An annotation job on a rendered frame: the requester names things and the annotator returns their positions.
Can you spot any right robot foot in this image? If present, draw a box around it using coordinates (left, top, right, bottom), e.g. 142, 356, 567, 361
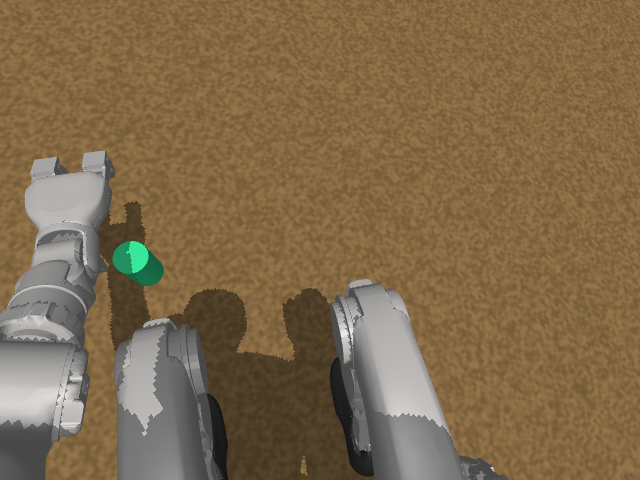
330, 357, 374, 477

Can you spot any can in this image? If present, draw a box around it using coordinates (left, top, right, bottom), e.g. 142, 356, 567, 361
112, 241, 164, 286

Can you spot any left robot hand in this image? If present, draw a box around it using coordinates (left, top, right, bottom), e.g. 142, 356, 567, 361
24, 150, 115, 273

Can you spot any right robot hand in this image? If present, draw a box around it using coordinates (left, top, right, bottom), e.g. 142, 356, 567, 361
458, 455, 510, 480

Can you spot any left robot arm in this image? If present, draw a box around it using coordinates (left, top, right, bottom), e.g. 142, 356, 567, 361
0, 223, 100, 480

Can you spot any left robot foot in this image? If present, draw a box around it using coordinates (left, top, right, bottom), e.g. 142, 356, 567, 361
207, 394, 228, 480

